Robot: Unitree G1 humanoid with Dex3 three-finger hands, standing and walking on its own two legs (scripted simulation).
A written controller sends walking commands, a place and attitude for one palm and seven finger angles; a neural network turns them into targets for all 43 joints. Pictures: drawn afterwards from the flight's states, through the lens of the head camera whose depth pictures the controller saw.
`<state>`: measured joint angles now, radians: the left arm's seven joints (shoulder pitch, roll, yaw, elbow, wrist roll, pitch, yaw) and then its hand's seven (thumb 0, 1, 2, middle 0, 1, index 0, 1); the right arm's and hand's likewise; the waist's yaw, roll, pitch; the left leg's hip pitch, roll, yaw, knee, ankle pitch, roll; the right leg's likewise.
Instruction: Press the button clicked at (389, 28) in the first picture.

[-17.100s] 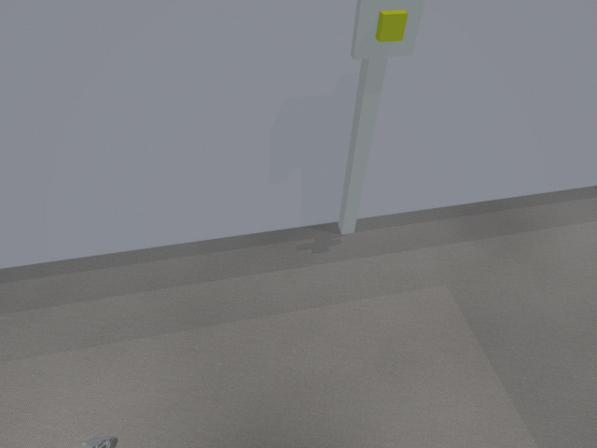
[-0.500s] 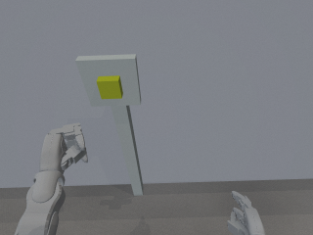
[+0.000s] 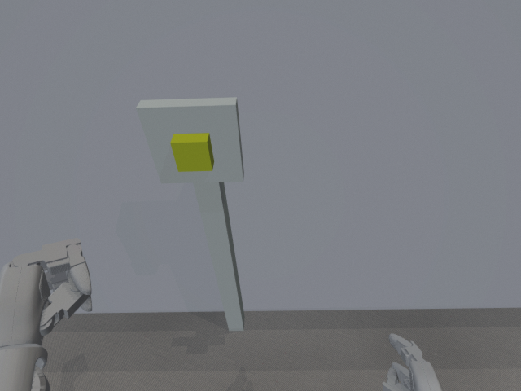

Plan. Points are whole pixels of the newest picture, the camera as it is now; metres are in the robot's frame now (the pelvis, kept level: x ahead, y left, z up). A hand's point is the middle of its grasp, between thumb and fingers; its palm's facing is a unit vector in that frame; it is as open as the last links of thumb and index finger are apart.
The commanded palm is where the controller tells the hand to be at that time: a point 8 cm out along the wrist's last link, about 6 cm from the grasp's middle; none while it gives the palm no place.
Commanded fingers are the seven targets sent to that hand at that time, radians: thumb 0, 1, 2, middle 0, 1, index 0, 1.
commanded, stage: draw the hand back to the body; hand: left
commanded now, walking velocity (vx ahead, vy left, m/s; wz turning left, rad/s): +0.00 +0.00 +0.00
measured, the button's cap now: (193, 151) +0.50 +0.19 +0.13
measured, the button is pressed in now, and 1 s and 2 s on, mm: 0 0 0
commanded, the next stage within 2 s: step back with the hand held close in 0.34 s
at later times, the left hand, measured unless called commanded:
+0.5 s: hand (65, 294) +0.17 +0.25 +0.16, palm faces +0.43 -0.83 -0.37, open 3.1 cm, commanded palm +0.12 +0.28 +0.17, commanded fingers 0.00 0.90 0.90 -1.30 -1.50 -1.30 -1.50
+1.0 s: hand (51, 315) +0.15 +0.25 +0.15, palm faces +0.34 -0.80 -0.49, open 3.1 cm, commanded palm +0.09 +0.29 +0.17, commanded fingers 0.00 0.90 0.90 -1.30 -1.50 -1.30 -1.50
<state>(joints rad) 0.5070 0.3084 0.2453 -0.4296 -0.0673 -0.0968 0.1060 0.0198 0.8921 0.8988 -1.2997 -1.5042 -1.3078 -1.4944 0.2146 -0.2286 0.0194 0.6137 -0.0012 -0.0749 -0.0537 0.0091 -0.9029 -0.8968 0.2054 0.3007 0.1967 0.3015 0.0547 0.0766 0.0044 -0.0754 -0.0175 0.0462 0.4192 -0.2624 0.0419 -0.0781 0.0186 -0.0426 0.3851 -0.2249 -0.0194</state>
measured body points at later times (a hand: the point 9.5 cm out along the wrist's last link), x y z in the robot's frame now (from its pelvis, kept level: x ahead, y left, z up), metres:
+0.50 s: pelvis -0.01 +0.00 +0.00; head -0.03 -0.01 +0.45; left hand +0.14 +0.29 +0.18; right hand +0.18 -0.21 -0.08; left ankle -0.02 +0.09 -0.74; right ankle +0.00 -0.11 -0.74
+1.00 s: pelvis -0.05 +0.02 -0.01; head -0.03 +0.01 +0.44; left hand +0.12 +0.29 +0.18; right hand +0.13 -0.23 -0.09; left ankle -0.02 +0.09 -0.74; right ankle +0.00 -0.11 -0.74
